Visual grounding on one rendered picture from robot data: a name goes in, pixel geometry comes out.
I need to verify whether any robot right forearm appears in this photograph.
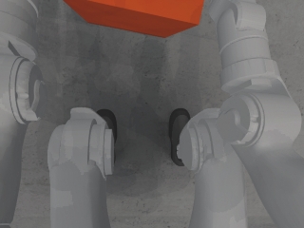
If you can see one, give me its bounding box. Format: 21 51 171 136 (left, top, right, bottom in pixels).
208 0 294 100

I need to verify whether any robot right shin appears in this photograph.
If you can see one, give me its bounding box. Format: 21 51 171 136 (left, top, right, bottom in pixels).
177 108 220 167

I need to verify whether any carton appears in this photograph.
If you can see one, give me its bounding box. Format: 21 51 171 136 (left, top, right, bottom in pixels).
63 0 204 38

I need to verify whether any robot left forearm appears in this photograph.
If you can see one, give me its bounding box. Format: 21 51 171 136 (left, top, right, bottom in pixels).
0 0 40 62

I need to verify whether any robot left upper arm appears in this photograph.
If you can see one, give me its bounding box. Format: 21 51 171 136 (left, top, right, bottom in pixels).
0 54 48 228

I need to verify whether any robot left foot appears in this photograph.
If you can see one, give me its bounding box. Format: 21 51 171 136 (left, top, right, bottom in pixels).
96 109 117 164

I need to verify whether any robot right upper arm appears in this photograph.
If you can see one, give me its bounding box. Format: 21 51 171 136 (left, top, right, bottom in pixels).
216 91 304 228

